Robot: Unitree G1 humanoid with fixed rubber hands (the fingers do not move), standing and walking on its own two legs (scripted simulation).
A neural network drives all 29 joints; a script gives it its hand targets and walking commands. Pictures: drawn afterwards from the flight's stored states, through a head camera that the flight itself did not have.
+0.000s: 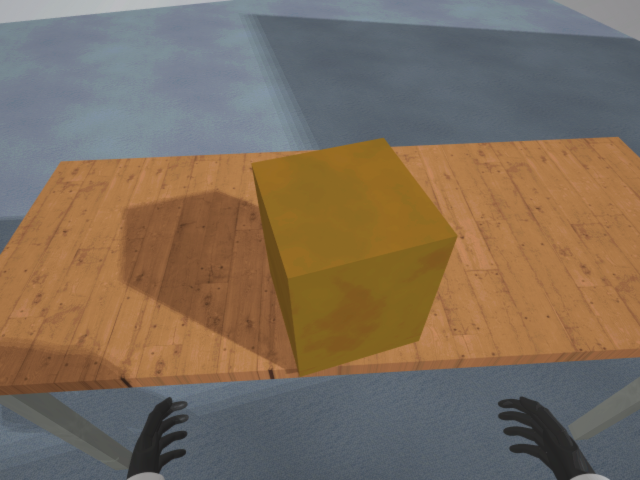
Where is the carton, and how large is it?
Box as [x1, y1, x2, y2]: [251, 138, 457, 376]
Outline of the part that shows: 383,138 251,163 270,272 300,376 418,340 457,236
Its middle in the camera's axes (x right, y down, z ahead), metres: +0.03 +0.03 +0.58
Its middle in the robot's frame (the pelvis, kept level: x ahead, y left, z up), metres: +0.43 -0.01 +0.02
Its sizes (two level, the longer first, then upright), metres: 0.210 0.200 0.250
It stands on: a table, 0.67 m high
